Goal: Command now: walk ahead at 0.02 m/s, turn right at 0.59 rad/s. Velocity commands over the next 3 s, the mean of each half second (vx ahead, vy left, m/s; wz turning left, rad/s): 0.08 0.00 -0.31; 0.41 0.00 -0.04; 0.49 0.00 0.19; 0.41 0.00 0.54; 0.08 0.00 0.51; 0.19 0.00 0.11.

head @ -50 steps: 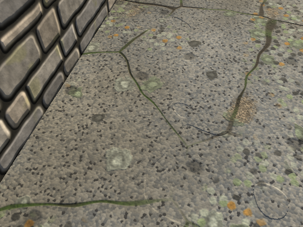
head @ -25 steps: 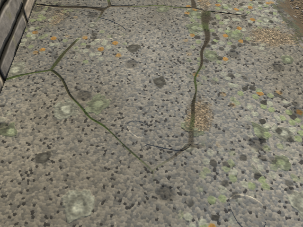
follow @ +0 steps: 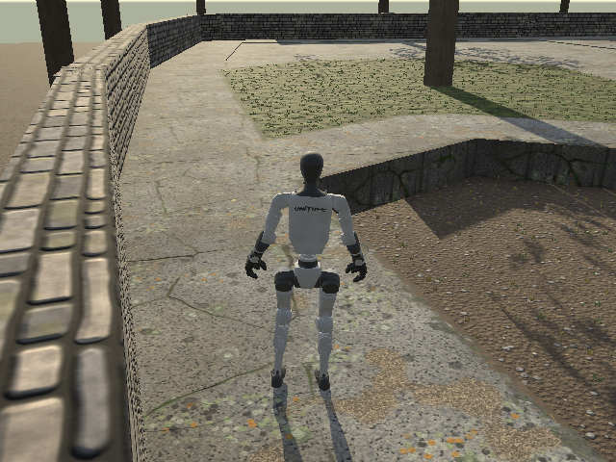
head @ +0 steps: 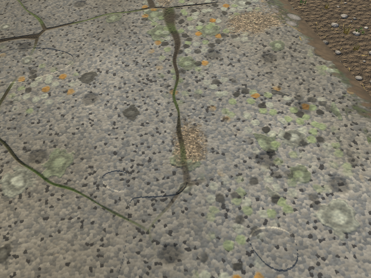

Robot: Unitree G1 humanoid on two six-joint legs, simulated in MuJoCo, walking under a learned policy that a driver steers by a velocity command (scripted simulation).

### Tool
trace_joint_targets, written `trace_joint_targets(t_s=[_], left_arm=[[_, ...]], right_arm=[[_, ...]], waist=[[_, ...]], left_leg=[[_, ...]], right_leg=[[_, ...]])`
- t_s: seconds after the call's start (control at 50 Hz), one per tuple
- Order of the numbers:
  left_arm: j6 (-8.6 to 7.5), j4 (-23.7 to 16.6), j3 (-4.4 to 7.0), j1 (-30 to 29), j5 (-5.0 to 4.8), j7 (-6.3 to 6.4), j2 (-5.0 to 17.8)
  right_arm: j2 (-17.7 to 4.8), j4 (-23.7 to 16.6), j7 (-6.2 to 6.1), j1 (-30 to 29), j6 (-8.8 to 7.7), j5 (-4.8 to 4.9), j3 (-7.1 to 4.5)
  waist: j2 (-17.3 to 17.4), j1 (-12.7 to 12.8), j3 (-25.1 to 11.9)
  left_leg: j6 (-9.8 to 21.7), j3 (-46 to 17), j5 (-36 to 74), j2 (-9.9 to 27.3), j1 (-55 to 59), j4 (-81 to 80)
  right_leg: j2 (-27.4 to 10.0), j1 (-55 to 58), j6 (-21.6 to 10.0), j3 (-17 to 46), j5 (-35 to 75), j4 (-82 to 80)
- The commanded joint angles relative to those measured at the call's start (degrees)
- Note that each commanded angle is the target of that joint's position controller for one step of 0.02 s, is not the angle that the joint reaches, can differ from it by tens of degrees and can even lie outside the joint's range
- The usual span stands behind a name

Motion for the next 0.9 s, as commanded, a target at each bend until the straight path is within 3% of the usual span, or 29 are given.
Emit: trace_joint_targets(t_s=[0.02,0.1,0.14,0.16,0.18,0.2,0.22,0.24,0.26,0.28,0.3,0.32,0.34,0.36,0.4,0.44,0.48,0.5,0.52,0.54,0.56,0.58,0.62,0.64,0.7,0.74,0.84,0.88,0.9], left_arm=[[-0.34,-4.4,2.84,-1.8,0.05,0.50,10.1],[0.29,-4.6,2.30,-2.4,0.00,0.27,9.2],[0.82,-4.3,1.64,-2.1,-0.44,0.57,8.0],[0.84,-4.0,0.94,0.2,-0.10,0.66,5.8],[0.37,-5.5,0.67,0.9,-0.25,0.56,4.4],[-0.34,-5.3,1.75,-0.6,0.61,0.62,8.5],[-0.44,-4.1,2.77,0.3,0.08,0.45,10.8],[-0.06,-2.5,2.88,1.9,-0.10,0.52,10.0],[0.39,-1.7,2.59,2.7,0.21,0.75,8.6],[0.67,-1.2,2.04,2.9,0.24,0.80,6.7],[0.74,-1.1,1.47,2.6,0.06,0.70,5.2],[0.64,-1.2,0.76,2.2,-0.04,0.48,3.7],[0.43,-1.4,-0.02,0.7,-0.06,0.16,2.3],[0.12,-2.0,-0.53,-1.5,-0.12,-0.20,1.8],[-0.65,-2.7,-0.54,-3.9,-0.77,-0.50,3.0],[-1.67,-1.0,-0.27,-1.2,-1.08,-0.66,3.9],[-2.49,1.8,-0.10,3.7,-0.97,-0.63,3.8],[-2.82,3.0,0.14,8.5,-0.99,-0.31,4.7],[-2.89,4.3,1.11,14.3,-0.43,0.18,8.9],[-3.24,4.9,2.44,16.2,0.08,-0.69,13.3],[-4.28,4.6,1.55,14.7,0.33,-0.81,9.9],[-5.01,4.5,0.70,13.1,0.31,-0.76,7.2],[-5.48,4.3,0.22,11.0,-0.35,-0.78,6.2],[-5.44,4.2,-0.02,10.9,-0.15,-0.72,5.8],[-5.32,4.3,0.15,10.7,-0.20,-0.69,6.2],[-5.39,5.0,0.49,12.1,-0.33,-0.69,7.4],[-5.50,6.9,1.20,13.7,-1.23,-0.76,9.3],[-4.97,7.2,1.31,12.9,-0.99,-0.63,10.0],[-4.61,7.3,0.82,13.4,-0.66,-0.46,8.8]], right_arm=[[-4.6,-2.7,0.20,1.6,-0.44,0.21,-0.97],[-5.2,-2.5,1.25,3.7,-1.31,0.48,-1.18],[-5.1,-1.5,1.87,7.1,-1.72,0.02,-1.30],[-8.1,-1.7,1.79,8.2,-1.66,-1.07,-1.89],[-13.2,-1.9,1.45,6.5,-1.18,-2.08,-2.82],[-10.4,-3.3,1.29,5.2,-1.51,-3.14,-2.16],[-8.9,-4.3,0.93,2.8,-1.77,-2.59,-1.62],[-7.8,-4.5,0.71,0.6,-1.84,-1.52,-1.33],[-6.6,-4.6,0.61,0.1,-1.94,-0.42,-0.95],[-5.5,-4.2,0.52,0.7,-1.93,-0.03,-0.42],[-4.8,-3.7,0.53,1.4,-1.69,-0.04,-0.10],[-4.2,-3.0,0.51,3.1,-1.48,-0.08,0.11],[-4.3,-2.3,0.47,4.5,-1.25,0.02,0.13],[-6.2,-1.9,0.37,5.8,-0.88,0.37,-0.39],[-9.7,-1.3,0.21,8.6,-0.40,0.52,-1.25],[-10.5,-1.0,0.38,9.6,-0.40,1.44,-1.42],[-8.5,-0.8,0.69,9.4,-0.87,1.85,-0.74],[-5.0,-1.4,1.10,7.6,-1.66,1.14,0.36],[0.3,-3.4,1.82,5.0,-2.92,-0.11,1.77],[-3.0,-6.6,1.79,0.3,-4.25,0.98,1.11],[-6.9,-6.7,1.84,-1.0,-4.85,1.83,-0.22],[-7.4,-5.8,2.32,0.6,-5.15,2.32,-0.58],[-6.4,-4.8,2.97,1.8,-5.56,1.65,-0.63],[-5.5,-4.8,3.38,1.1,-5.77,1.31,-0.44],[-2.1,-5.4,4.35,-1.1,-5.91,0.73,0.82],[-1.3,-6.5,4.62,-3.9,-5.78,0.93,1.44],[-4.5,-8.1,5.08,-4.6,-5.51,1.48,1.00],[-6.7,-6.9,4.64,1.1,-5.48,1.27,-0.10],[-8.7,-4.4,4.08,9.5,-5.29,1.28,-1.36]], waist=[[-8.9,-0.5,-10.6],[-10.3,-0.8,-10.4],[-9.3,-2.5,-10.3],[-3.3,-1.7,-10.2],[12.3,1.3,-6.9],[13.6,-1.1,-6.6],[9.6,-0.2,-5.9],[7.3,1.0,-5.2],[7.0,1.0,-4.7],[6.6,0.7,-4.6],[6.6,0.5,-4.5],[7.2,-0.2,-5.9],[8.8,-1.5,-6.2],[11.1,-3.2,-5.1],[12.3,-5.0,-3.2],[9.9,-3.8,-2.4],[7.8,-1.0,-2.5],[5.2,1.3,-5.0],[-6.9,2.9,-8.2],[-14.9,4.9,-3.8],[-10.5,4.7,1.1],[-9.9,3.4,2.6],[-9.0,2.1,3.6],[-7.8,2.0,3.4],[-7.1,2.3,1.9],[-7.4,3.1,2.2],[-7.5,1.4,3.4],[-7.5,-2.4,-0.6],[-6.5,-6.3,-6.2]], left_leg=[[-0.2,-0.2,1.9,-1.2,3.9,-5.4],[1.4,0.4,2.9,-1.5,8.4,-14.3],[3.5,1.7,11.3,-0.6,16.2,-26.0],[6.4,-5.4,13.0,7.3,20.7,-30.3],[14.1,-18.4,18.9,17.3,20.6,-33.6],[20.7,-25.4,20.5,22.9,16.2,-35.4],[20.3,-21.8,21.0,20.9,15.6,-34.7],[17.7,-16.8,21.1,17.4,15.8,-33.4],[16.1,-13.9,21.3,15.4,17.4,-32.5],[15.8,-11.9,23.9,14.3,18.1,-31.9],[15.6,-9.4,25.1,12.7,18.2,-31.8],[15.0,-7.9,18.1,11.4,20.1,-32.6],[14.3,-7.3,8.7,10.3,21.0,-34.0],[14.3,-7.8,2.2,10.0,20.2,-35.5],[15.3,-10.4,-2.9,11.7,19.0,-36.6],[15.4,-11.1,-5.0,12.2,17.0,-36.3],[13.6,-9.5,-3.4,10.7,10.9,-33.9],[10.9,-6.7,-2.0,8.5,5.1,-28.1],[6.3,3.0,-3.0,1.6,-6.0,-12.1],[5.2,5.7,-10.1,-0.5,-14.6,-4.7],[5.1,2.5,-9.5,2.9,-19.1,3.6],[5.8,1.5,-5.8,4.3,-21.5,6.6],[6.0,1.7,1.8,6.1,-23.6,6.8],[5.6,2.2,5.1,6.3,-22.1,5.3],[3.5,5.1,14.6,4.7,-13.6,-4.3],[2.8,6.1,19.0,3.2,-7.4,-11.2],[5.7,4.8,19.4,2.4,-1.7,-18.2],[7.9,6.8,16.9,0.1,6.8,-19.4],[9.4,8.1,16.0,-1.5,18.0,-19.4]], right_leg=[[-13.2,7.4,-10.2,16.7,2.8,-7.3],[-12.8,8.1,-8.6,20.3,1.4,-5.1],[-10.2,5.4,-5.4,18.6,0.5,-1.8],[-6.4,0.7,-2.1,14.7,-6.7,4.5],[3.3,-9.0,1.2,3.6,-20.5,13.6],[2.2,-9.3,3.7,4.3,-28.2,26.7],[1.7,-9.5,4.2,6.0,-25.7,34.3],[1.5,-9.6,5.1,5.8,-22.9,37.3],[1.2,-10.6,6.0,6.0,-20.6,38.7],[1.0,-10.2,6.9,6.0,-19.1,39.0],[0.8,-8.7,7.5,4.6,-18.2,36.4],[-0.6,-7.6,7.8,2.5,-16.4,30.9],[-2.1,-5.9,7.9,-0.3,-15.4,24.5],[-2.4,-3.9,7.9,-3.3,-16.1,19.9],[-2.0,-0.7,6.9,-6.0,-19.9,12.8],[-1.6,5.5,4.6,-7.2,-13.5,2.0],[-2.0,16.7,1.4,-6.9,-6.8,-6.7],[-6.5,25.4,-0.4,-1.4,-7.3,-6.9],[-16.3,34.4,-4.3,12.7,-10.0,-7.8],[-25.1,29.5,-11.7,26.5,-18.0,-14.1],[-25.3,27.7,-13.5,27.9,-22.6,-16.3],[-23.0,27.8,-12.0,24.4,-24.2,-17.1],[-20.4,28.2,-9.8,18.3,-16.9,-18.5],[-19.0,26.8,-9.0,14.9,-11.4,-19.0],[-15.0,20.9,-8.0,5.6,-1.1,-19.5],[-14.2,16.8,-7.5,2.7,0.6,-19.5],[-18.8,18.8,-6.2,3.0,3.4,-18.2],[-17.7,20.6,-4.4,0.7,20.0,-9.8],[-15.0,18.3,-2.9,-1.9,27.8,1.0]])
Next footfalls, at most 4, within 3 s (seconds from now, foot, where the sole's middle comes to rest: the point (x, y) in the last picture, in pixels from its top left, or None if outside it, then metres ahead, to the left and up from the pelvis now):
0.16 left None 0.07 0.15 -0.78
0.50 right None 0.00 -0.10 -0.78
0.92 left None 0.35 0.12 -0.78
1.46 right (246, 223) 0.62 -0.15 -0.78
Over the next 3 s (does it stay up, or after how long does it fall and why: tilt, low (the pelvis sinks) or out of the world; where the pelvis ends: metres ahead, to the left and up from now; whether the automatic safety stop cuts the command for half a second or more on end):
stays up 0.89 0.06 0.00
